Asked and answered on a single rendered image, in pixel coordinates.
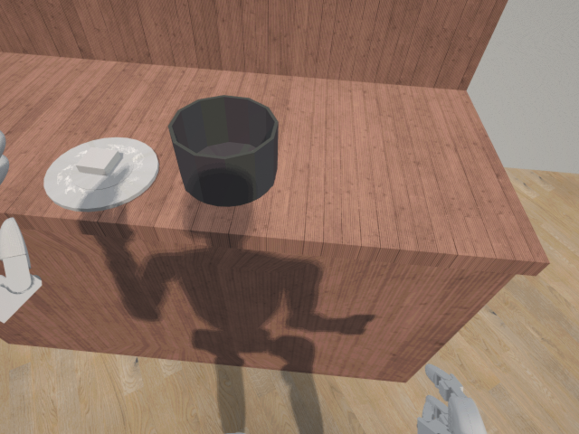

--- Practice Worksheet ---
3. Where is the right robot hand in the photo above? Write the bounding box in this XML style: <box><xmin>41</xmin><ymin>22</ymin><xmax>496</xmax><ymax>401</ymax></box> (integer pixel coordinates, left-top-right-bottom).
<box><xmin>417</xmin><ymin>363</ymin><xmax>487</xmax><ymax>434</ymax></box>

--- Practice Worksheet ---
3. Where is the left robot hand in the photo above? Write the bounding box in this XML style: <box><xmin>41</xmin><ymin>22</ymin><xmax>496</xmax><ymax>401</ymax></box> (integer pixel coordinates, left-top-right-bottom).
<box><xmin>0</xmin><ymin>130</ymin><xmax>42</xmax><ymax>323</ymax></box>

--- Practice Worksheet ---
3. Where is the lid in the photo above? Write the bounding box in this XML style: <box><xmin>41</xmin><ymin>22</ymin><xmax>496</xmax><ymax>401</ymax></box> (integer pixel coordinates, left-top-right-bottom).
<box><xmin>43</xmin><ymin>137</ymin><xmax>159</xmax><ymax>212</ymax></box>

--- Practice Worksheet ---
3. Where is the knob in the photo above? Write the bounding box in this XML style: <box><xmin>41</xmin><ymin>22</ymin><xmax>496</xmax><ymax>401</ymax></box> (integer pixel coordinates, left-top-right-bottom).
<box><xmin>76</xmin><ymin>147</ymin><xmax>120</xmax><ymax>175</ymax></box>

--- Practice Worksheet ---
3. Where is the pot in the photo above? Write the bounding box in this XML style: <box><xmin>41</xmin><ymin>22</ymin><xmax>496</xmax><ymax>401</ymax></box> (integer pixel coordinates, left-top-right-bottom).
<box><xmin>168</xmin><ymin>95</ymin><xmax>279</xmax><ymax>207</ymax></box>

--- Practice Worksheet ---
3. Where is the table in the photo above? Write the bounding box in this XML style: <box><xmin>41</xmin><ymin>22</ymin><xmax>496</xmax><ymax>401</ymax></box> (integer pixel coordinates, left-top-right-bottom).
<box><xmin>0</xmin><ymin>0</ymin><xmax>550</xmax><ymax>382</ymax></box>

